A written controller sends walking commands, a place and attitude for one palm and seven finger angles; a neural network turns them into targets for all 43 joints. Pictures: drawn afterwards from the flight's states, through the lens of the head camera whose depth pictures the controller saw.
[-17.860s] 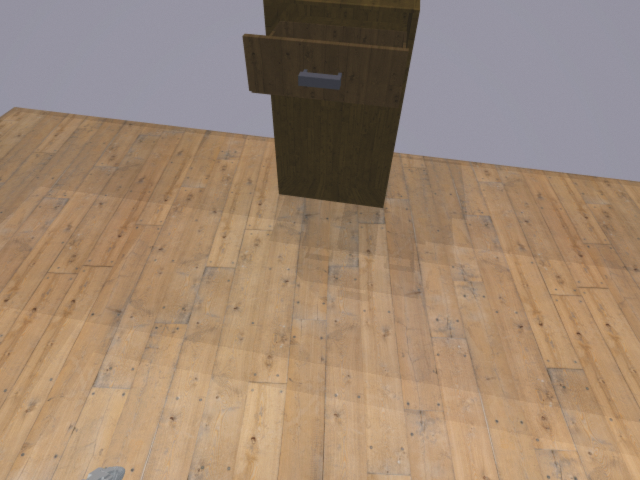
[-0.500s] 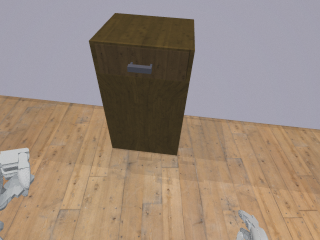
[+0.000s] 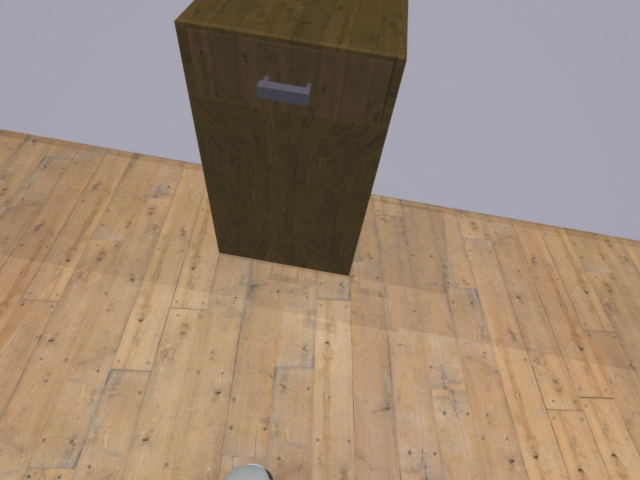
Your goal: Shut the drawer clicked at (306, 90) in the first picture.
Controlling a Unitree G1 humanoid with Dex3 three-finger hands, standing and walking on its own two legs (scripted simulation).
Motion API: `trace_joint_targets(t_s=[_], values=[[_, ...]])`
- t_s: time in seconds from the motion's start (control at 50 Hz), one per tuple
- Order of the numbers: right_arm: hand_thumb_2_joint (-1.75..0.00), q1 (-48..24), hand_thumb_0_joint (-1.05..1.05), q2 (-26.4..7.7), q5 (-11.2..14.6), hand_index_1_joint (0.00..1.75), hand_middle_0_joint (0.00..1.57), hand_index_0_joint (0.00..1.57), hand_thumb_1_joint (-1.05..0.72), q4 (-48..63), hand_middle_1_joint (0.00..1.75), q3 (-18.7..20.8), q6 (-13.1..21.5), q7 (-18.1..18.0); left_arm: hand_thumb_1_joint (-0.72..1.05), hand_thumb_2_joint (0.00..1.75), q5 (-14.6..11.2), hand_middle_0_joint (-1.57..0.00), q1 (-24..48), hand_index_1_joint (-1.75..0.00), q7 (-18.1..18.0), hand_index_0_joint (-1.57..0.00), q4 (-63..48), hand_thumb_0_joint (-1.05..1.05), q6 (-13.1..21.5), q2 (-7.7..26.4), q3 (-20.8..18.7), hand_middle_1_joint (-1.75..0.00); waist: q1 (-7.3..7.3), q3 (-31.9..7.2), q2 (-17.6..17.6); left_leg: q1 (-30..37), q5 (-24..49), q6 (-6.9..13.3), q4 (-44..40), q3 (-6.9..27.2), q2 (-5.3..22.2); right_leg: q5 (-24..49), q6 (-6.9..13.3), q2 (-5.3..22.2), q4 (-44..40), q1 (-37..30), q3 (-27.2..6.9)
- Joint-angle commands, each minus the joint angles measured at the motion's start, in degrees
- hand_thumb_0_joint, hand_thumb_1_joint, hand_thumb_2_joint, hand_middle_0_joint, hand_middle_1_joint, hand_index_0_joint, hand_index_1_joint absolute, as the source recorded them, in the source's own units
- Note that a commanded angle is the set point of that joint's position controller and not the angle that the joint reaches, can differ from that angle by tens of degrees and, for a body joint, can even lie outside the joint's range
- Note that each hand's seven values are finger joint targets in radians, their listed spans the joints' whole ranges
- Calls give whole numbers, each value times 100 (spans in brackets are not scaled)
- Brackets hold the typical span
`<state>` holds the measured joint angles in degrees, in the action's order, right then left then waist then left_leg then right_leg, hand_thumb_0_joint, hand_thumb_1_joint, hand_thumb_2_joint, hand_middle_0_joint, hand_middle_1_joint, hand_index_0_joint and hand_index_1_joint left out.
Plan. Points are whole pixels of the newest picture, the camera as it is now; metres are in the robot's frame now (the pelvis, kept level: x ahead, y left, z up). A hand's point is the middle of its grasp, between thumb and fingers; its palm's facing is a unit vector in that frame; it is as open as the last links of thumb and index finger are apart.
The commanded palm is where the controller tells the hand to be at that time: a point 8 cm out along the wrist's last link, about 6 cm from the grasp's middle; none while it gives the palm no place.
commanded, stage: let the arm hang, fingers relaxed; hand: left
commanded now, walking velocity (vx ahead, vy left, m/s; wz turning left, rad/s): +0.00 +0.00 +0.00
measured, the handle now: (285, 87) +0.90 +0.13 -0.01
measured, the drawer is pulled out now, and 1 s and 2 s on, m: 0.00 0.00 0.00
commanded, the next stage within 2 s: look to check the result in 0.70 s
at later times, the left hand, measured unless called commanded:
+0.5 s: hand out of the picture +0.03 +0.19 -0.17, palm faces -0.01 -0.97 -0.24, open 7.2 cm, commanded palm none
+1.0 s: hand out of the picture +0.03 +0.19 -0.17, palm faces -0.02 -0.97 -0.25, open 7.4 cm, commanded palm none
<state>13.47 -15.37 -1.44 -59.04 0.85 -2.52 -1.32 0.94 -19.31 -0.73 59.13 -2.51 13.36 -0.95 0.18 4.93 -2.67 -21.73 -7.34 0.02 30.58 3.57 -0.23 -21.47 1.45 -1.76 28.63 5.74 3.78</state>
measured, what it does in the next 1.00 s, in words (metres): stands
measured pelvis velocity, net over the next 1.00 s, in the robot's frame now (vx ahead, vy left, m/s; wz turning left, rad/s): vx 0.02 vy -0.01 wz -0.03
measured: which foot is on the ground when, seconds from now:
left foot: down 0.00-1.00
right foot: down 0.00-1.00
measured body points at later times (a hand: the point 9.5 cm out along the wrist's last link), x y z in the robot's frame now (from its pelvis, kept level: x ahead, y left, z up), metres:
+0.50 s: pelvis +0.01 +0.00 +0.01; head +0.02 +0.00 +0.45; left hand +0.03 +0.24 -0.15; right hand +0.04 -0.24 -0.15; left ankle +0.10 +0.11 -0.73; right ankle -0.06 -0.10 -0.73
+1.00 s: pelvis +0.02 -0.01 +0.01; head +0.04 -0.01 +0.46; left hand +0.03 +0.24 -0.15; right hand +0.04 -0.26 -0.15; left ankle +0.10 +0.11 -0.73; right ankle -0.06 -0.10 -0.73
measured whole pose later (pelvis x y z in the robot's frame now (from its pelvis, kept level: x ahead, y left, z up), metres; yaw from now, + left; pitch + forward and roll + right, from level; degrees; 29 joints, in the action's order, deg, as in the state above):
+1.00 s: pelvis +0.02 -0.01 +0.01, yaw -2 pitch -3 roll +0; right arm 10.8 -12.0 -1.0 -65.3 1.2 -1.1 -2.0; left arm 0.6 -14.8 -1.8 64.6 -0.4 12.1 -1.2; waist 0.7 4.8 0.1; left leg -16.0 -7.7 -0.7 26.3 1.7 0.4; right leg -20.3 1.9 -1.9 23.0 0.1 1.8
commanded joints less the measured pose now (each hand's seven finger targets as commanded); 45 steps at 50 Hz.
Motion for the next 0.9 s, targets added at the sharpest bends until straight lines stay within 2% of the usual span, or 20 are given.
trace_joint_targets(t_s=[0.0, 0.02, 0.04, 0.12, 0.18, 0.3, 0.36, 0.44, 0.48, 0.5, 0.54, 0.58, 0.74, 0.88], values=[[-90, -92, 0, -621, 61, 30, 20, 20, -90, 129, 30, 173, 211, -69, 90, 90, -41, -56, -94, -69, -12, -56, 81, 0, 271, 789, -145, -69, 35, -412, 723, 1145, -16, 255, -554, 542, 463, 251, 315, 729, -1142, 741, -708], [-90, -47, 0, -627, 75, 30, 20, 20, -90, 70, 30, 188, 203, -72, 90, 90, -41, -52, -82, -65, -24, -52, 159, 0, 279, 779, -132, -65, 55, -328, 485, 1221, 131, 248, -487, 513, 459, 361, 311, 727, -1217, 807, -714], [-90, 1, 0, -598, 77, 30, 20, 20, -90, -8, 30, 187, 202, -77, 90, 90, -46, -48, -91, -60, -33, -48, 238, 0, 281, 746, -115, -60, 75, -295, 421, 1304, 202, 244, -445, 462, 466, 430, 312, 771, -1251, 854, -677], [-90, 108, 0, -560, 85, 30, 20, 20, -90, -218, 30, 182, 194, -91, 90, 90, -55, -32, -177, -43, -67, -32, 455, 0, 269, 695, -77, -43, 74, -163, 412, 1299, 264, 257, -520, 437, 515, 460, 293, 715, -1206, 832, -604], [-90, 115, 0, -484, 73, 30, 20, 20, -90, -299, 30, 181, 179, -97, 90, 90, -57, -20, -234, -30, -78, -20, 557, 0, 242, 618, -69, -30, 48, 23, 344, 1143, -75, 269, -701, 490, 518, 91, 285, 663, -1199, 843, -550], [-90, 48, 0, -345, 54, 30, 20, 20, -90, -393, 30, 191, 180, -81, 90, 90, -50, -20, -169, -30, -110, -20, 533, 0, 249, 538, -89, -30, 26, 134, 197, 1082, -13, 256, -736, 430, 481, 104, 251, 681, -1192, 842, -539], [-90, 21, 0, -284, 46, 30, 20, 20, -90, -405, 30, 179, 213, -78, 90, 90, -46, -20, -129, -30, -122, -20, 476, 0, 267, 515, -110, -30, 10, 10, 301, 1133, 347, 264, -713, 396, 498, 468, 211, 690, -1098, 695, -526], [-90, -34, 0, -233, 40, 30, 20, 20, -90, -408, 30, 179, 225, -76, 90, 90, -39, -20, -15, -30, -130, -20, 406, 0, 269, 512, -140, -30, 2, 29, 325, 1086, 445, 254, -764, 404, 508, 574, 177, 685, -1074, 623, -509], [-90, -41, 0, -260, 38, 30, 20, 20, -90, -396, 30, 182, 244, -81, 90, 90, -38, -20, 53, -30, -132, -20, 367, 0, 284, 521, -155, -30, 9, -29, 246, 1105, 630, 247, -711, 363, 506, 807, 160, 708, -1074, 539, -509], [-90, -64, 0, -256, 33, 30, 20, 20, -90, -402, 30, 185, 246, -80, 90, 90, -37, -20, 92, -30, -134, -20, 345, 0, 285, 502, -167, -30, 13, -37, 368, 1120, 632, 237, -713, 358, 501, 814, 160, 713, -1065, 532, -511], [-90, -89, 0, -238, 38, 30, 20, 20, -90, -389, 30, 176, 251, -82, 90, 90, -40, -20, 120, -30, -137, -20, 323, 0, 291, 519, -177, -30, 1, -42, 311, 1110, 735, 232, -680, 327, 504, 962, 133, 728, -1092, 499, -519], [-90, -105, 0, -234, 35, 30, 20, 20, -90, -391, 30, 171, 251, -84, 90, 90, -46, -20, 147, -30, -138, -20, 297, 0, 291, 512, -176, -30, 14, -66, 396, 1160, 751, 221, -652, 305, 495, 1053, 136, 740, -1098, 493, -544], [-90, -114, 0, -327, 47, 30, 20, 20, -90, -370, 30, 189, 266, -101, 90, 90, -48, -20, 239, -30, -142, -20, 271, 0, 308, 583, -212, -30, 24, -195, 291, 1253, 997, 221, -555, 238, 524, 1524, 87, 758, -1110, 335, -555], [-90, -143, 0, -403, 55, 30, 20, 20, -90, -384, 30, 187, 260, -114, 90, 90, -54, -20, 229, -30, -131, -20, 319, 0, 298, 610, -192, -30, 36, -190, 397, 1371, 924, 224, -612, 235, 563, 1403, 117, 733, -1134, 363, -570]])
